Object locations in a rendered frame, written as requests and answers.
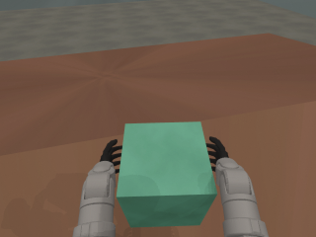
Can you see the robot right forearm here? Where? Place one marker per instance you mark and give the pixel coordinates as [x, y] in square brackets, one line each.
[240, 210]

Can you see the left robot hand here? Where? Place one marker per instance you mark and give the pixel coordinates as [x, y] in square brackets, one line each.
[108, 153]

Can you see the robot left forearm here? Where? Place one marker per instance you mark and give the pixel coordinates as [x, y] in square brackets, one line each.
[97, 203]

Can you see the carton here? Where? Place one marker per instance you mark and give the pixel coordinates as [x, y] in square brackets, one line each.
[165, 176]

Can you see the right robot hand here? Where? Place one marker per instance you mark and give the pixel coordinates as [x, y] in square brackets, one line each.
[220, 151]

